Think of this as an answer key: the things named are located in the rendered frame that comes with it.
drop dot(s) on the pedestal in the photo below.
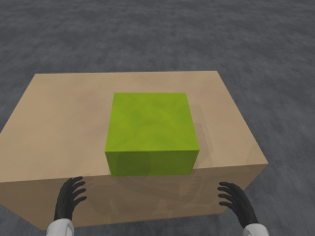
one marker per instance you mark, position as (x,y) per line
(59,128)

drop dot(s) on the right robot forearm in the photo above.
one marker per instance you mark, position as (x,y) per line
(255,229)

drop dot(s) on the carton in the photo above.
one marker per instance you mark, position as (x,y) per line
(150,134)

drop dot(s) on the left robot forearm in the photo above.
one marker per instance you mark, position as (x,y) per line
(61,227)

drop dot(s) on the right robot hand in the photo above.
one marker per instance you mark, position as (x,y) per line
(239,203)

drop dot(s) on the left robot hand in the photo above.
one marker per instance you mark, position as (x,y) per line
(65,202)

